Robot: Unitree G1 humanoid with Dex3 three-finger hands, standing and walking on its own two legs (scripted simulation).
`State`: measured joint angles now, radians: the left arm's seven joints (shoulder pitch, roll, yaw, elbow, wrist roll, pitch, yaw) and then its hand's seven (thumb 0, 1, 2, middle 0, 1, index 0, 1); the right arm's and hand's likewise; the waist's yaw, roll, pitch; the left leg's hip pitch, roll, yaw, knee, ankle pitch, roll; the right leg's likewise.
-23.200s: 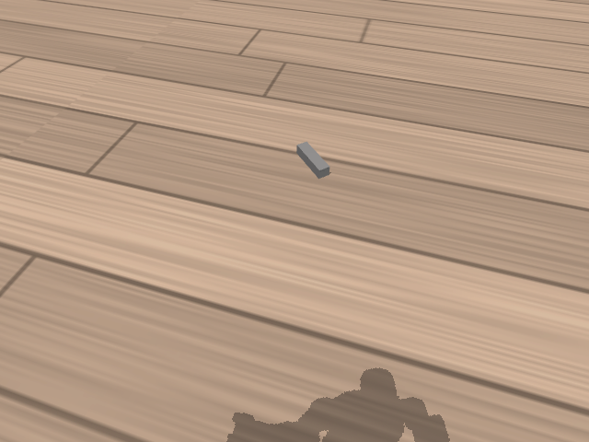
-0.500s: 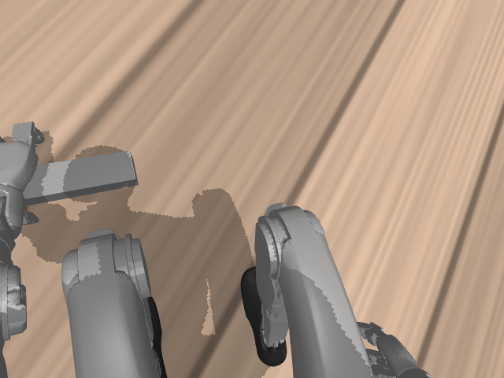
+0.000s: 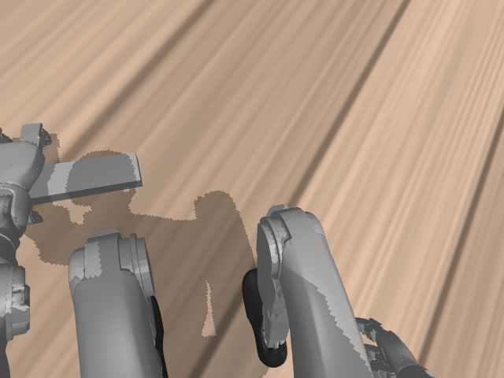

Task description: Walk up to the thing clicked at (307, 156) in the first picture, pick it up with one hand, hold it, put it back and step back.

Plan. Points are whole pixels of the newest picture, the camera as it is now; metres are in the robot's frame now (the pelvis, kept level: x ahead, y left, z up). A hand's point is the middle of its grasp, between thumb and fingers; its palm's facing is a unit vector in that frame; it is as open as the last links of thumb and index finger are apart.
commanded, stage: rise first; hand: left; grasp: from above
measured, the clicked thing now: (81, 179) +0.45 +0.26 -0.30
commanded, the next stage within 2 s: approach in 0.34 s
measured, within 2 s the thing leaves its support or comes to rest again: neither
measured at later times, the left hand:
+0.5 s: hand (28, 185) +0.41 +0.30 -0.18, palm faces -0.44 -0.09 -0.90, open 14.0 cm
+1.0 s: hand (65, 160) +0.46 +0.25 -0.18, palm faces -0.39 -0.08 -0.92, open 14.2 cm
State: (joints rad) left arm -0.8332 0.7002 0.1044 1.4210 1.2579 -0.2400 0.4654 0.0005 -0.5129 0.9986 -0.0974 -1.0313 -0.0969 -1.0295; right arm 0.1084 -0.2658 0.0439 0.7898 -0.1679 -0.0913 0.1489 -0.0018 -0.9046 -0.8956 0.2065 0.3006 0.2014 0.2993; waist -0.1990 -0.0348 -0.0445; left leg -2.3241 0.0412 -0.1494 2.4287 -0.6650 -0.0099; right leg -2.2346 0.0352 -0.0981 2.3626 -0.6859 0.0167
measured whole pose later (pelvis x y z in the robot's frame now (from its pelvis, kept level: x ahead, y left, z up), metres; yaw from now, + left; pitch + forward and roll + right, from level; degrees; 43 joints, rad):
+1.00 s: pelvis +0.00 +0.00 -0.01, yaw -1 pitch +32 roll -7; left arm -0.94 0.65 0.13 1.52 1.25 -0.13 0.54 0.00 -0.54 1.03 -0.09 -1.00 -0.08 -1.02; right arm 0.14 -0.28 0.08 0.78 -0.19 -0.12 0.19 0.00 -0.90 -0.89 0.21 0.30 0.20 0.30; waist -0.27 0.00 -0.02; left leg -2.34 0.05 -0.16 2.44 -0.67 -0.02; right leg -2.27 0.05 -0.10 2.37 -0.67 0.01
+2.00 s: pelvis +0.01 +0.00 -0.03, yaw -4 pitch +28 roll -11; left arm -0.93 0.82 0.16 1.70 1.27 -0.24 0.67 0.00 -0.49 1.04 -0.09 -1.01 -0.08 -1.02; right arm 0.12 -0.29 0.18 0.79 -0.30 -0.24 0.29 0.00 -0.90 -0.89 0.21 0.30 0.20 0.30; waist -0.33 -0.08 0.09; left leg -2.36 0.04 -0.23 2.55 -0.71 -0.02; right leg -2.25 0.06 -0.16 2.43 -0.69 0.03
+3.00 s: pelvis +0.00 +0.01 -0.02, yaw -7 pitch +25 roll -13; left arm -0.97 0.88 0.04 1.75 1.23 -0.21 0.72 0.00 -0.16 0.87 -0.31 -0.97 -0.33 -0.94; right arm 0.06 -0.33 0.25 0.76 -0.29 -0.34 0.34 0.00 -0.90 -0.90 0.20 0.30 0.20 0.30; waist -0.34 -0.14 0.14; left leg -2.33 0.04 -0.28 2.57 -0.71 -0.01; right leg -2.20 0.08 -0.19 2.40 -0.68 0.05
